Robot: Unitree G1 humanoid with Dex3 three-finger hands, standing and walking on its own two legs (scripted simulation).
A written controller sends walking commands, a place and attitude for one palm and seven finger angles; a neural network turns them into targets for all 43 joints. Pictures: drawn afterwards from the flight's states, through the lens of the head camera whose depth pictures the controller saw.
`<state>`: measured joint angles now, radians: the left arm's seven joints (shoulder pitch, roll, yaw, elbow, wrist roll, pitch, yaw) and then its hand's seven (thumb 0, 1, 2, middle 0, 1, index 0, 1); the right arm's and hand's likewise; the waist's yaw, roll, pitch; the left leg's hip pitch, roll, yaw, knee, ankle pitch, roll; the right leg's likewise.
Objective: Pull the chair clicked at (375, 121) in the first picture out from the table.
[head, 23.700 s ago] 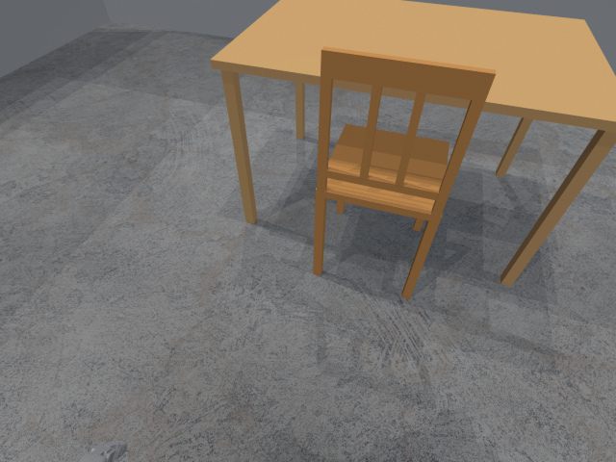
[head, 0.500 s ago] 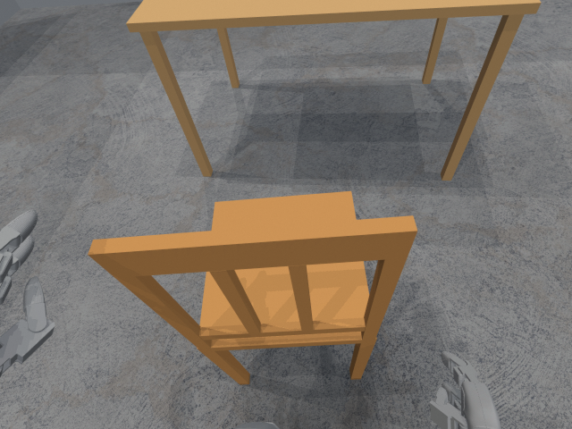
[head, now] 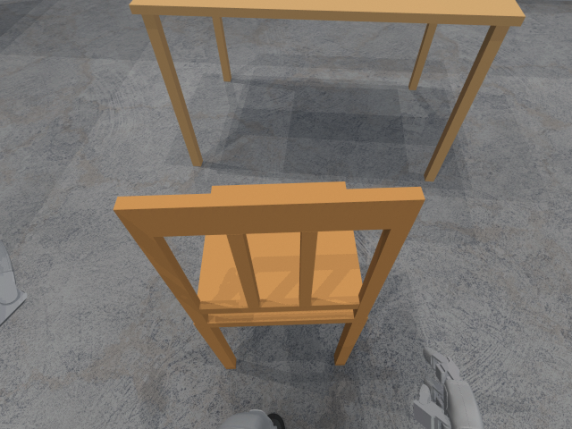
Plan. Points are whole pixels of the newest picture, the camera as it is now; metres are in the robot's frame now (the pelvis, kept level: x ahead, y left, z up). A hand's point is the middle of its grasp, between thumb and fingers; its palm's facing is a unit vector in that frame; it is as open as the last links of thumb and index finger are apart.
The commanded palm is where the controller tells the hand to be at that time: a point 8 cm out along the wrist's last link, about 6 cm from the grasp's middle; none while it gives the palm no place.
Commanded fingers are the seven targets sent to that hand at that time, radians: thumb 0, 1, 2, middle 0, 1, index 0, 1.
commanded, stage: step back with the hand held close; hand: left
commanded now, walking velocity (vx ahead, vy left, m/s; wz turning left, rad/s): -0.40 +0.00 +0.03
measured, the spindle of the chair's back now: (246, 272) +0.36 +0.11 -0.08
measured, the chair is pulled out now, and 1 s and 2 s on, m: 0.69 0.69 0.69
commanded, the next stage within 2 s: stop stepping back and stand still in 0.52 s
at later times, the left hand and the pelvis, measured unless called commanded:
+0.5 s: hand (19, 369) +0.14 +0.23 +0.18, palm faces +0.27 -0.73 -0.62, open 7.4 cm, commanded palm +0.07 +0.28 +0.19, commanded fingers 0.00 0.90 0.90 -0.20 -0.30 -0.20 -0.30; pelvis -0.08 -0.02 +0.00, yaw -1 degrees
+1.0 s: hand out of the picture +0.01 +0.26 +0.19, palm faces +0.49 -0.75 -0.45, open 7.5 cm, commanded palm -0.04 +0.30 +0.19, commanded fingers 0.00 0.90 0.90 -0.20 -0.30 -0.20 -0.30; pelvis -0.18 +0.00 -0.01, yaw +1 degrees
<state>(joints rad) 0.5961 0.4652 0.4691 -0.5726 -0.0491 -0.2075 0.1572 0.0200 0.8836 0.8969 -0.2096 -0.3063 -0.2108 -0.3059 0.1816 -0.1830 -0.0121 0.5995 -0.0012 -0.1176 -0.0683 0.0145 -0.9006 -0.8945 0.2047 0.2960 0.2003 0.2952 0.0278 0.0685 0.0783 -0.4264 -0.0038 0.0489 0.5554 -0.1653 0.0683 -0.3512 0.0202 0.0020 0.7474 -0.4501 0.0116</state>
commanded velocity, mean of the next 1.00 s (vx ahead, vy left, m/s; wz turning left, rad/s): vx -0.15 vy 0.00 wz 0.03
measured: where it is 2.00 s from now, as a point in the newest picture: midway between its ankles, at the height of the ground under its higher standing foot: outside the picture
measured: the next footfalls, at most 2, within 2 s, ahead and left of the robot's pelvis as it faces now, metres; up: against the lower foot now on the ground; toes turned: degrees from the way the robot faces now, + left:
right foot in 0.08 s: -0.01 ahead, -0.14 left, +0.00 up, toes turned -2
left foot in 0.30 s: +0.03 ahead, +0.09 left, +0.00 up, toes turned -2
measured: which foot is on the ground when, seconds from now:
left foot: down 0.00-0.14, up 0.16-0.28, down 0.30-0.58, up 0.60-0.80, down 0.82-1.00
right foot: up 0.00-0.06, down 0.08-0.30, up 0.32-0.52, down 0.54-0.88, up 0.90-1.00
